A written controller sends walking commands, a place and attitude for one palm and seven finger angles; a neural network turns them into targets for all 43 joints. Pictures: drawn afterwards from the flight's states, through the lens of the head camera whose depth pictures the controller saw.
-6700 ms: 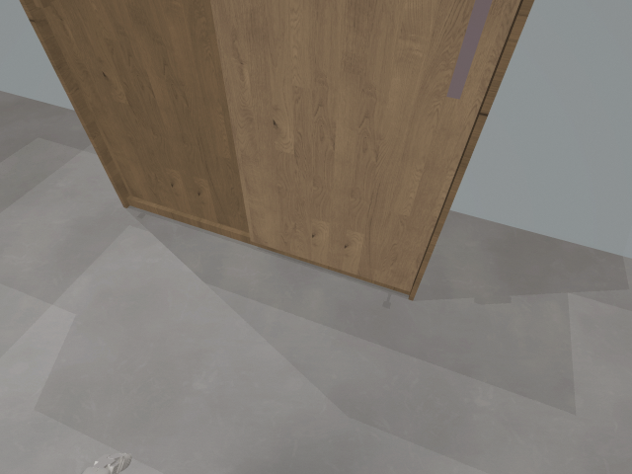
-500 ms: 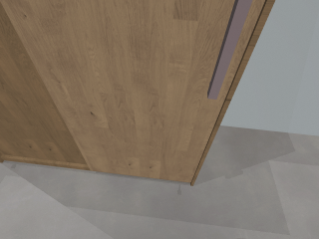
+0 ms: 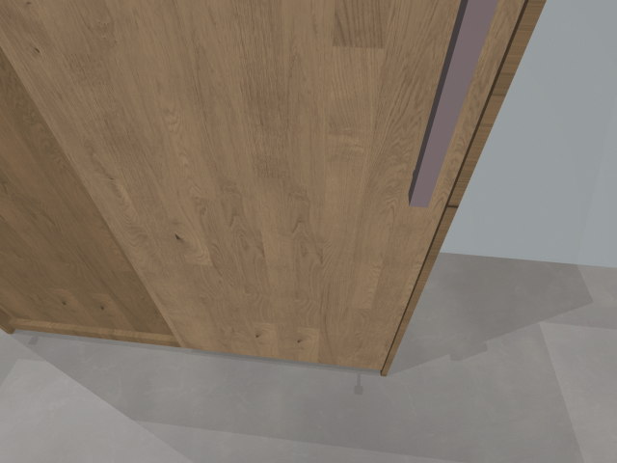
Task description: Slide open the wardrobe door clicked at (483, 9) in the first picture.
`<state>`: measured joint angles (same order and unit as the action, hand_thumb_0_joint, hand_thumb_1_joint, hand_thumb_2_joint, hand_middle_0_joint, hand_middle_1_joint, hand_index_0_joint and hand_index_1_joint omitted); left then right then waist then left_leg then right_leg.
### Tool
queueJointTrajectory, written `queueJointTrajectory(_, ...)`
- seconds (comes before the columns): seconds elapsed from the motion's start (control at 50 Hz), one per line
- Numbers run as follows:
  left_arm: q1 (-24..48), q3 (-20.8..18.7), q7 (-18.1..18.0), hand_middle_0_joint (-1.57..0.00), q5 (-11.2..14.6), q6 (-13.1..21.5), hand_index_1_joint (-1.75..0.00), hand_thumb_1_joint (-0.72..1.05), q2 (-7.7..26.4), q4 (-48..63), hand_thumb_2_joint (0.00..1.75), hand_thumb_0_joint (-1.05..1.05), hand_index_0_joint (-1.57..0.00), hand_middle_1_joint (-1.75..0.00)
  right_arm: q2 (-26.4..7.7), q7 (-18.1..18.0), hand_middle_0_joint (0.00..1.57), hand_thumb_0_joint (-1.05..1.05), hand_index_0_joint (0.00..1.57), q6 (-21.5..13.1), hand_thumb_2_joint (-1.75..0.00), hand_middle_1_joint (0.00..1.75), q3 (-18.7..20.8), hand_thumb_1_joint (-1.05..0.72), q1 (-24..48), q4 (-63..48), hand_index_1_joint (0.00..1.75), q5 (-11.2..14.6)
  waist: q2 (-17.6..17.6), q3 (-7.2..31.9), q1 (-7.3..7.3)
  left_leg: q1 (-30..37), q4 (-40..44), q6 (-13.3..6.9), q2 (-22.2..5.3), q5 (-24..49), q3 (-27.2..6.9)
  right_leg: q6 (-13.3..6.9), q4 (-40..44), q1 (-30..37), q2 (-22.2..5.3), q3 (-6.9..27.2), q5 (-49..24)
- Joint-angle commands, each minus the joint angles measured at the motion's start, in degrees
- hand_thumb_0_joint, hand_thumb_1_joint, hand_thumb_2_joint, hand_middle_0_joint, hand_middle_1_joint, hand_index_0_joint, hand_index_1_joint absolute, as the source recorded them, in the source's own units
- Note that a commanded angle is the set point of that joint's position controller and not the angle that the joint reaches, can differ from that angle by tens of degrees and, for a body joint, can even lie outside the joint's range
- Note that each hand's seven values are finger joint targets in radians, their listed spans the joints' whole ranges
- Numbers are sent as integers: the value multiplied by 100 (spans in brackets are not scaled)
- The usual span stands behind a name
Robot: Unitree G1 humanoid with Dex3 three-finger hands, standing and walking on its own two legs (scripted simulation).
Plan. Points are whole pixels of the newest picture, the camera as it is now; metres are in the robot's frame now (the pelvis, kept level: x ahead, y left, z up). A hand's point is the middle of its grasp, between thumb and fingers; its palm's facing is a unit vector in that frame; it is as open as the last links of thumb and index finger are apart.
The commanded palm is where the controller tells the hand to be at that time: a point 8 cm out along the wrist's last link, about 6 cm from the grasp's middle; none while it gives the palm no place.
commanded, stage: come to a stop and stand still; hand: right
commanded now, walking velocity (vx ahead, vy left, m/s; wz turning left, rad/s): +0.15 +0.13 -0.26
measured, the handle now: (441, 107) +0.49 -0.14 +0.23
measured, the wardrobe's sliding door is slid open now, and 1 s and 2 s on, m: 0.00 0.00 0.00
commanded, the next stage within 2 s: look again from close up in 1.88 s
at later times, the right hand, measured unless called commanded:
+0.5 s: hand out of the picture +0.05 -0.15 -0.17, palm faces +0.06 +0.97 -0.23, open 7.4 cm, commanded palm none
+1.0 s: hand out of the picture +0.06 -0.19 -0.15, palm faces -0.03 +0.97 -0.25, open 7.4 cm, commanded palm none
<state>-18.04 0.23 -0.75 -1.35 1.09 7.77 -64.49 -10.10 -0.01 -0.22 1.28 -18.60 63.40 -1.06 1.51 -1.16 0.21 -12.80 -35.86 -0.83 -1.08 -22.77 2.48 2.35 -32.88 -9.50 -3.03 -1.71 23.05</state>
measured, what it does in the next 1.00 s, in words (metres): steps on the spot: right foot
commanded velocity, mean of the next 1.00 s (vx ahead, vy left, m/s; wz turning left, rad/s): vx -0.05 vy -0.02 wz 0.00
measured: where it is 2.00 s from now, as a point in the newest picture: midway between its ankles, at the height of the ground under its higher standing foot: outside the picture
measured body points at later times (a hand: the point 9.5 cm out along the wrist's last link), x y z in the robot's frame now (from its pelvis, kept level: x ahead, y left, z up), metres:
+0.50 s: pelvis +0.03 +0.03 +0.00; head +0.07 +0.03 +0.45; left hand +0.11 +0.25 -0.16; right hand +0.04 -0.21 -0.15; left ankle +0.01 +0.12 -0.73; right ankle +0.03 -0.11 -0.73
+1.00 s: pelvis +0.00 +0.01 +0.01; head +0.01 +0.01 +0.46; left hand +0.01 +0.24 -0.15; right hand +0.06 -0.24 -0.13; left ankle +0.01 +0.12 -0.73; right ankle +0.03 -0.10 -0.73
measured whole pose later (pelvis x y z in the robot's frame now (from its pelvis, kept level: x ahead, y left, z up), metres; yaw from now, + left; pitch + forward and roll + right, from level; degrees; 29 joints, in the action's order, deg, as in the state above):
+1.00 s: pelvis +0.00 +0.01 +0.01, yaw +1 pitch -1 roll +0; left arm -17.5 0.7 0.0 -1.2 -0.5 11.0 -58.6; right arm -12.1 -1.5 0.1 -0.9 -15.1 55.9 -0.6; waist -0.6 -0.7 -0.8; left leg -12.8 -28.4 -0.8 -0.7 -14.9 2.3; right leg -1.4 -27.1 -13.3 0.4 -3.5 13.0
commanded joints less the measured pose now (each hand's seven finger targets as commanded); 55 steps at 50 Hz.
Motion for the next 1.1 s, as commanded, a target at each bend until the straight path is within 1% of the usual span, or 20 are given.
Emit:
queueJointTrajectory(0.0, -712, -269, -177, -20, -19, 111, -30, 90, 961, 36, 90, 0, -20, -30, -320, -24, 20, 0, 20, -160, -90, 30, 180, -90, -125, -367, 30, -33, -1196, -524, -116, -826, -197, -164, 28, 431, 387, -963, 695, 198, -1131, 1065, -2931)
queueJointTrajectory(0.04, -487, -243, -204, -20, 10, 106, -30, 90, 793, 116, 90, 0, -20, -30, -335, -57, 20, 0, 20, -205, -90, 30, 245, -90, -696, -178, 30, -20, -559, -244, 178, 407, 484, -255, -251, 1778, 60, -652, -347, -465, -635, 279, -3497)
queueJointTrajectory(0.06, -281, -185, -195, -20, 44, 128, -30, 90, 506, 261, 90, 0, -20, -30, -615, -132, 20, 0, 20, -227, -90, 30, 311, -90, -1260, 6, 30, -31, 486, -76, 377, 1380, 702, -413, -799, 3923, -665, -369, -1251, -1414, -154, -272, -2581)
queueJointTrajectory(0.08, 140, -148, -194, -20, 74, 91, -30, 90, 287, 471, 90, 0, -20, -30, -765, -199, 20, 0, 20, -254, -90, 30, 340, -90, -1689, 178, 30, -12, 1588, -74, 546, 1853, 957, -736, -1563, 6416, -1217, -215, -1939, -2150, 148, -404, 474)
queueJointTrajectory(0.1, 486, -144, -216, -20, 97, 50, -30, 90, 249, 543, 90, 0, -20, -30, -558, -260, 20, 0, 20, -236, -90, 30, 226, -90, -1624, 201, 30, -28, 1170, -257, 534, 1634, 894, -986, -1831, 7539, -1304, -201, -2197, -2246, -24, -64, 1234)
queueJointTrajectory(0.16, 433, -182, -158, -20, 163, 44, -30, 90, 239, 458, 90, 0, -20, -30, -650, -327, 20, 0, 20, -205, -90, 30, 173, -90, -866, -100, 30, -88, 495, -94, 215, 1293, 738, -983, -1466, 6545, -836, -205, -1167, -1671, 11, -164, 665)
queueJointTrajectory(0.2, -183, -211, -169, -20, 146, 26, -30, 90, 252, 233, 90, 0, -20, -30, -712, -332, 20, 0, 20, -151, -90, 30, 191, -90, -299, -346, 30, 5, 385, 123, -188, 538, 215, -657, -1005, 5560, -363, -214, 415, -244, 235, -402, -1203)
queueJointTrajectory(0.24, -607, -276, -208, -20, 62, 22, -30, 90, 534, 180, 90, 0, -20, -30, -327, -332, 20, 0, 20, -58, -90, 30, 151, -90, -382, -455, 30, 89, -504, 497, -240, -549, -418, -30, -422, 3051, -17, -783, 462, 1062, -815, 491, -4817)
queueJointTrajectory(0.28, -345, -269, -222, -20, 89, 30, -30, 90, 721, 247, 90, 0, -20, -30, -103, -352, 20, 0, 20, 18, -90, 30, 115, -90, -344, -507, 30, 55, -1447, 167, -101, -755, -1238, 135, -138, -1019, -77, -1484, 928, 649, -1611, 1076, -6582)
queueJointTrajectory(0.34, 213, -278, -234, -20, 43, -8, -30, 90, 721, 441, 90, 0, -20, -30, -51, -303, 20, 0, 20, 76, -90, 30, 120, -90, -328, -397, 30, 15, -989, 11, 50, -578, -667, 95, -278, -785, -77, -1379, 918, 331, -1372, 737, -5703)
queueJointTrajectory(0.38, 388, -317, -215, -20, 58, -9, -30, 90, 813, 555, 90, 0, -20, -30, -78, -268, 20, 0, 20, -1, -90, 30, 107, -90, -638, -310, 30, -25, -508, 317, 199, -38, 606, 113, -235, 585, 42, -1037, 544, 353, -1002, 424, -4763)
queueJointTrajectory(0.42, 402, -322, -151, -20, 112, -26, -30, 90, 606, 648, 90, 0, -20, -30, -428, -270, 20, 0, 20, -89, -90, 30, 120, -90, -460, -377, 30, -59, 177, 305, 39, 162, 1085, -78, -780, 2738, -676, -453, 309, -108, -374, -10, -2570)
queueJointTrajectory(0.5, 443, -255, -93, -20, 50, -160, -30, 90, 369, 553, 90, 0, -20, -30, -631, -247, 20, 0, 20, -104, -90, 30, 93, -90, -2, -496, 30, -35, 715, -189, -43, -247, 1492, -385, -1170, 2729, -990, -198, 312, -287, -17, -179, -888)
queueJointTrajectory(0.52, 931, -335, -55, -20, 63, -54, -30, 90, 770, 1004, 90, 0, -20, -30, -650, -451, 20, 0, 20, -219, -90, 30, 113, -90, -553, -464, 30, -88, 471, -16, 188, 410, 1099, 12, -1150, 6538, -1633, -92, -444, -690, 15, -378, -694)
queueJointTrajectory(0.54, 676, -287, 7, -20, 90, -54, -30, 90, 467, 1162, 90, 0, -20, -30, -1005, -437, 20, 0, 20, -298, -90, 30, 155, -90, -410, -745, 30, -58, 587, 591, 41, 1385, 751, -179, -1422, 7150, -1422, -268, -792, -1358, 77, -109, 6)
queueJointTrajectory(0.6, 755, -235, 33, -20, 137, -34, -30, 90, 454, 1350, 90, 0, -20, -30, -943, -401, 20, 0, 20, -353, -90, 30, 111, -90, -224, -1014, 30, -60, 524, 749, 12, 1383, 594, -697, -1262, 6583, -1084, -308, -572, -1154, 193, -52, -6)
queueJointTrajectory(0.64, 338, -242, 3, -20, 128, -46, -30, 90, 580, 1230, 90, 0, -20, -30, -918, -390, 20, 0, 20, -286, -90, 30, 64, -90, 183, -1155, 30, -9, 515, 562, -238, 610, 600, -535, -947, 4827, -791, -332, 418, -290, 198, -29, -850)
queueJointTrajectory(0.68, 259, -259, -8, -20, 64, 11, -30, 90, 909, 1176, 90, 0, -20, -30, -797, -348, 20, 0, 20, -196, -90, 30, 24, -90, 316, -1237, 30, 19, -288, 150, -140, -110, 770, -239, -508, 2388, -553, -504, 677, -6, -352, 412, -2149)
queueJointTrajectory(0.76, 521, -158, -8, -20, 35, -41, -30, 90, 920, 1230, 90, 0, -20, -30, -807, -274, 20, 0, 20, -86, -90, 30, -34, -90, 321, -1119, 30, 20, -329, -692, -24, -347, 1437, -177, -345, 182, -693, -514, 1134, -809, -261, 594, -594)
queueJointTrajectory(1.08, -93, -62, -30, -20, 51, 98, -30, 90, 981, 624, 90, 0, -20, -30, -847, -189, 20, 0, 20, -119, -90, 30, -64, -90, 166, -749, 30, 46, -168, -125, 13, 123, 1379, -199, -414, 526, -610, -528, 1427, -656, -294, 641, -715)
